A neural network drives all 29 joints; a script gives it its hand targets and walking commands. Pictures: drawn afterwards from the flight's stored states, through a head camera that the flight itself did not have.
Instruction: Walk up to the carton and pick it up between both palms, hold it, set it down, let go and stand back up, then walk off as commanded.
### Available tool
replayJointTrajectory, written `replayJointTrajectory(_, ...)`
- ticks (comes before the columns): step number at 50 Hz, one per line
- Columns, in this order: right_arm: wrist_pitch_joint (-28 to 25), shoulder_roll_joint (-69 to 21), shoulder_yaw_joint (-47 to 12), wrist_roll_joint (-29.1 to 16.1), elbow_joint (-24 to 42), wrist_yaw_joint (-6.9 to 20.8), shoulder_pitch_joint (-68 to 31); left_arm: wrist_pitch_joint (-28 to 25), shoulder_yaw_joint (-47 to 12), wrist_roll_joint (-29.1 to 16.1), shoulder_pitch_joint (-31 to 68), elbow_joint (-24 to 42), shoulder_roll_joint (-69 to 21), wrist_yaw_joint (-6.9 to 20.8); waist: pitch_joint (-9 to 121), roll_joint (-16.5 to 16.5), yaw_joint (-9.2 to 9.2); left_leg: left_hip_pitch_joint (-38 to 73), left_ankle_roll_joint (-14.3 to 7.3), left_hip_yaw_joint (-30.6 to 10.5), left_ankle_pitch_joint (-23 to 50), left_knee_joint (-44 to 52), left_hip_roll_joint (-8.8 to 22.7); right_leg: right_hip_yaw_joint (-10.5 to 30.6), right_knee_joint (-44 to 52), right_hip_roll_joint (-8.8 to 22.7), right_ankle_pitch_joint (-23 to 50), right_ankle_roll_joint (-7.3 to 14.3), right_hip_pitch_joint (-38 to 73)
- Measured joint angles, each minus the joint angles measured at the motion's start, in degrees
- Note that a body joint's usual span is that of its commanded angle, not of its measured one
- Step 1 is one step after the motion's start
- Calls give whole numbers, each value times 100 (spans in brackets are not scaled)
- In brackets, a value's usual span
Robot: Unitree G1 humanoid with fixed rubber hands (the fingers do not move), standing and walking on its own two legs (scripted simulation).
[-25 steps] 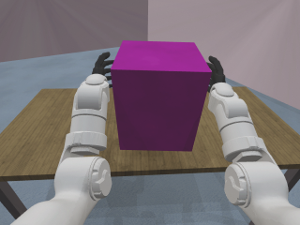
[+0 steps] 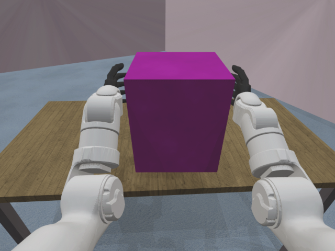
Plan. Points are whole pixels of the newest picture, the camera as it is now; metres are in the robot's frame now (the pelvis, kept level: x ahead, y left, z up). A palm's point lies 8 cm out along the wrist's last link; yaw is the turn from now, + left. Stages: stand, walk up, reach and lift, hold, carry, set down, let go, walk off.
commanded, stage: hold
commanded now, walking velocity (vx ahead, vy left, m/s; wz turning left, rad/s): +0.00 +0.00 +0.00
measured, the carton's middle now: (176, 110) +0.42 +0.00 +0.21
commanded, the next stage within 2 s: none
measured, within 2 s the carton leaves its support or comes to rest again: neither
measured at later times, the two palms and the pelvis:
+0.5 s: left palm (111, 90) +0.38 +0.15 +0.29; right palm (243, 95) +0.38 -0.15 +0.28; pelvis +0.00 +0.00 +0.00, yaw +0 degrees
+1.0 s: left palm (112, 89) +0.38 +0.15 +0.29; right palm (243, 95) +0.38 -0.15 +0.28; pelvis +0.00 +0.00 +0.00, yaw +0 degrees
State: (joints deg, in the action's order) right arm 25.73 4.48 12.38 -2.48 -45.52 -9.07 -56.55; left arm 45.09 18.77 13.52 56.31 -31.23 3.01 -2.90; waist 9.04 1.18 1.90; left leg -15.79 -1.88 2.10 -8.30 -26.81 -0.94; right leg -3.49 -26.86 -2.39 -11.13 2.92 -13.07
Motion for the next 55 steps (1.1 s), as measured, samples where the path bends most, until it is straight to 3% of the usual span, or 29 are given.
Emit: replayJointTrajectory(55,207,76,-184,-165,142,-52,-15,140,0,0,14,180,0,1,110,-140,0,0,-5,0,-12,4,0,0,4,0,-12,0,0)
